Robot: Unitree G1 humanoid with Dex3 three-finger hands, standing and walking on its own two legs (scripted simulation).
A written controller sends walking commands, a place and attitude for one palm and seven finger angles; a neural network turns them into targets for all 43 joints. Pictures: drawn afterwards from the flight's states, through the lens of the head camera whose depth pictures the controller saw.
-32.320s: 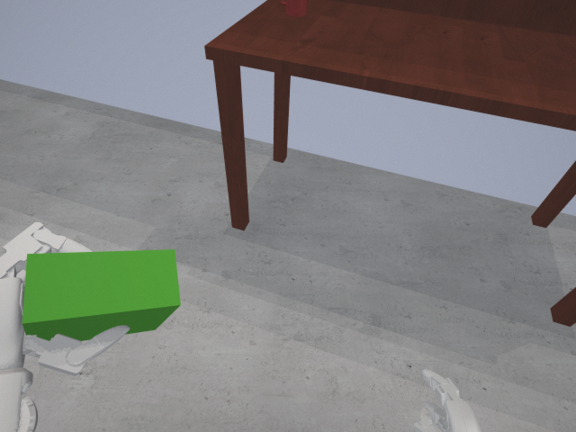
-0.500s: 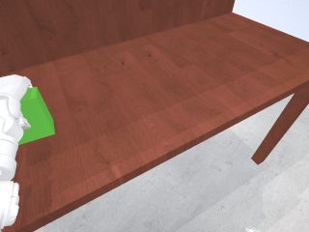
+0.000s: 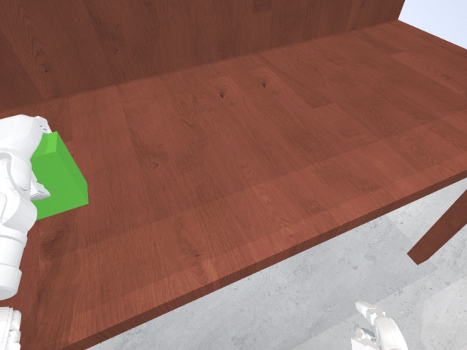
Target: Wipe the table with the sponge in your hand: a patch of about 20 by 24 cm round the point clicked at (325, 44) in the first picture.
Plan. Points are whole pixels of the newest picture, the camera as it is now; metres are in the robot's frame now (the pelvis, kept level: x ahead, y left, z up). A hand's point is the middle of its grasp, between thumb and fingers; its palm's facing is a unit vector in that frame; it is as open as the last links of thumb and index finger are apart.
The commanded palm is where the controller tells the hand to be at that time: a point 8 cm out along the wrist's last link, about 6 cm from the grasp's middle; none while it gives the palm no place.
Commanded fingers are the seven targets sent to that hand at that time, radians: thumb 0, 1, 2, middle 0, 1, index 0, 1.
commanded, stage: wipe back along the first lane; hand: left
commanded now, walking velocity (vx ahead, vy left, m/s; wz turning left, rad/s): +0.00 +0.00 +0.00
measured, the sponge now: (42, 188) +0.33 +0.38 +0.10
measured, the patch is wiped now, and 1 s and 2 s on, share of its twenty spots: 1.00 1.00 1.00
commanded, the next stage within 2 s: lift the sponge slowly off the table in 1.72 s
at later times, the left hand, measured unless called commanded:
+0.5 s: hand (25, 182) +0.30 +0.37 +0.15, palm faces +0.05 -0.02 -1.00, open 10.2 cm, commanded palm +0.26 +0.35 +0.20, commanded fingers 0.00 0.10 1.30 -1.20 -1.60 -1.20 -1.60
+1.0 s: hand (29, 206) +0.26 +0.33 +0.15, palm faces +0.09 -0.02 -1.00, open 10.2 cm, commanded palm +0.21 +0.32 +0.18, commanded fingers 0.00 0.10 1.30 -1.20 -1.60 -1.20 -1.60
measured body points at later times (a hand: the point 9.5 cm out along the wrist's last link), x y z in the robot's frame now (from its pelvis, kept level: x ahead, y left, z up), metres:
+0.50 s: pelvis -0.01 +0.01 +0.00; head -0.01 -0.01 +0.45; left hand +0.29 +0.36 +0.21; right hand +0.20 -0.21 -0.10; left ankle -0.01 +0.04 -0.74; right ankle -0.04 -0.13 -0.74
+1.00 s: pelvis -0.01 -0.01 +0.00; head -0.03 -0.05 +0.45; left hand +0.25 +0.33 +0.21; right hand +0.22 -0.22 -0.08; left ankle -0.01 +0.04 -0.74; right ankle -0.04 -0.14 -0.74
